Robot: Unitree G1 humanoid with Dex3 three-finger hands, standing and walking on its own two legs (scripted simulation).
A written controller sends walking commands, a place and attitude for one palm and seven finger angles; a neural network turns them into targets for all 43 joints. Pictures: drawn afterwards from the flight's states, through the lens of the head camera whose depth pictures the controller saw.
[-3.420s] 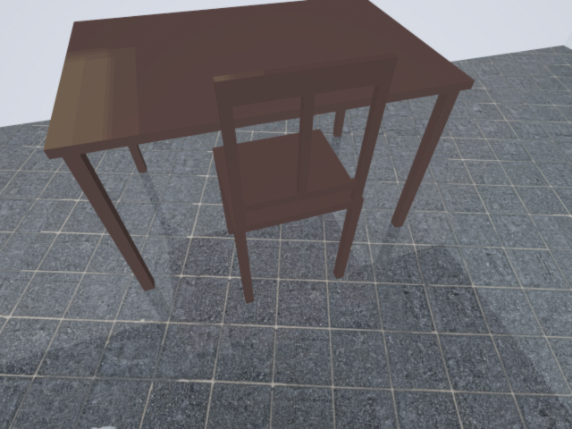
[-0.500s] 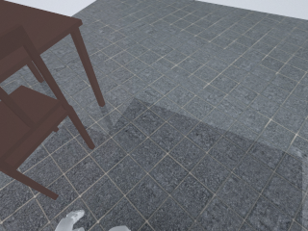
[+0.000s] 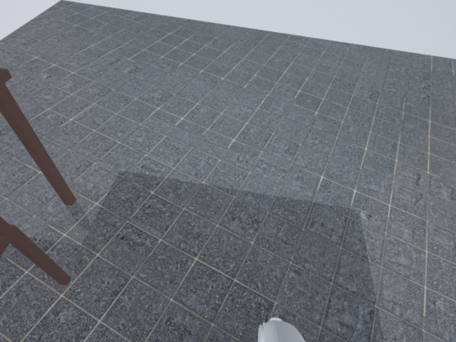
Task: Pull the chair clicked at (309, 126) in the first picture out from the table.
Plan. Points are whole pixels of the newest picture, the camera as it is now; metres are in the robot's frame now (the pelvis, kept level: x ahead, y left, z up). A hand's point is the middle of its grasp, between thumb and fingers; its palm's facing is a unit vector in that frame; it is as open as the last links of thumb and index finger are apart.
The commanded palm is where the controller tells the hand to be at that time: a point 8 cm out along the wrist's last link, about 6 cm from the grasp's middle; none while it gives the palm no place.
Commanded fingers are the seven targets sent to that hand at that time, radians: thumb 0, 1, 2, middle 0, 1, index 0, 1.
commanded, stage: walk to a spot facing it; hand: left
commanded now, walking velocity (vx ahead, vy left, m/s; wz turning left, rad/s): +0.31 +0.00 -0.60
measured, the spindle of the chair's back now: out of the picture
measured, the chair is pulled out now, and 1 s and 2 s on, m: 0.00 0.00 0.00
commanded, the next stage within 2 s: turn to face it in 0.94 s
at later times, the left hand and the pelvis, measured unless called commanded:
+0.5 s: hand (181, 270) +0.30 +0.11 -0.17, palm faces -0.20 -0.96 -0.21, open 7.3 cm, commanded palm none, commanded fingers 0.00 0.90 0.90 -0.20 -0.30 -0.20 -0.30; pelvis +0.19 -0.06 -0.01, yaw -14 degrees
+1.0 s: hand (194, 202) +0.49 +0.10 -0.18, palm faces -0.41 -0.90 -0.15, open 7.4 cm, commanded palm none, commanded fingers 0.00 0.90 0.90 -0.20 -0.30 -0.20 -0.30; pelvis +0.35 -0.05 +0.00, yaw -29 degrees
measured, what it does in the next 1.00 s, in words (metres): walks ahead, turning right: right foot, then left foot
